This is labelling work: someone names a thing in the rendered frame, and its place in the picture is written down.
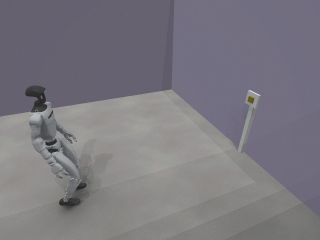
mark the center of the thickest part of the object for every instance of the panel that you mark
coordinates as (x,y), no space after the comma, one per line
(249,119)

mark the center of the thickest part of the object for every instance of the right robot shin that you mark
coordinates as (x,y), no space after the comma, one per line
(71,188)

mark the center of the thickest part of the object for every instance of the robot right upper arm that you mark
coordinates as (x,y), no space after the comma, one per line
(35,122)

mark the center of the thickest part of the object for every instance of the right robot hand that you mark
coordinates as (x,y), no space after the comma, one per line
(56,168)

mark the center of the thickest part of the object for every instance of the left robot forearm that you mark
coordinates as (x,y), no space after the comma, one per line
(60,128)

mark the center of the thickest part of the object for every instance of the button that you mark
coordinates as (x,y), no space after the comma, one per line
(250,99)

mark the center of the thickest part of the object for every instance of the left robot hand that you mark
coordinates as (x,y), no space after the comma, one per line
(68,135)

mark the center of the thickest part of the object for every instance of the left robot foot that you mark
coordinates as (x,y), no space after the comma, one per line
(81,186)

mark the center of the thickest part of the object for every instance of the right robot forearm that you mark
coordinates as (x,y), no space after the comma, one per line
(44,152)

